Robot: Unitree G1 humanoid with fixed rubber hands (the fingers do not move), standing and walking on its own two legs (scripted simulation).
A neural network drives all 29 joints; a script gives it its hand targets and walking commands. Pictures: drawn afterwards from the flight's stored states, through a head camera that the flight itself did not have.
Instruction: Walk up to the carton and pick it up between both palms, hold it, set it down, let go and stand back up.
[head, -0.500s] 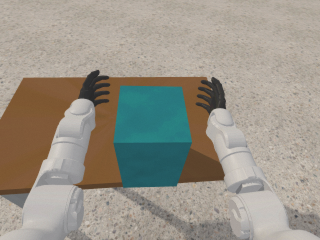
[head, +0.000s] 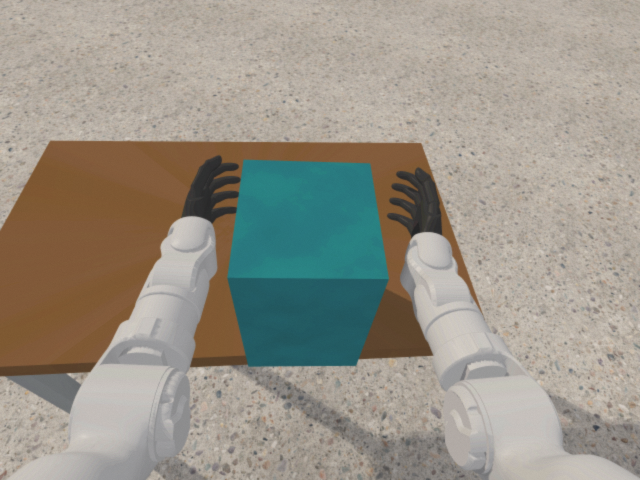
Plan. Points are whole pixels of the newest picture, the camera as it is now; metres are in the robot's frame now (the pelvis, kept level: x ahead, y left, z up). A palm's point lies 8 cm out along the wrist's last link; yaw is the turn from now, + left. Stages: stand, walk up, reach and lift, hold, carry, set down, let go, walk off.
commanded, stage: reach and lift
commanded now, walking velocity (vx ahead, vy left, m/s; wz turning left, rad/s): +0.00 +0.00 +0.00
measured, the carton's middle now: (304, 272) +0.38 -0.01 +0.02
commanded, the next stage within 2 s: none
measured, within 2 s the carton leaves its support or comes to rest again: neither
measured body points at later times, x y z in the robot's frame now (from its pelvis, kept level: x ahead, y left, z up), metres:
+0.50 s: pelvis +0.02 +0.00 +0.01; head +0.03 +0.02 +0.46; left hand +0.43 +0.11 +0.09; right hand +0.40 -0.14 +0.09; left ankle -0.02 +0.11 -0.74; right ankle +0.04 -0.11 -0.74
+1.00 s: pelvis +0.03 +0.01 +0.01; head +0.06 +0.04 +0.45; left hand +0.44 +0.12 +0.09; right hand +0.40 -0.14 +0.09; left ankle -0.02 +0.11 -0.74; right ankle +0.04 -0.11 -0.74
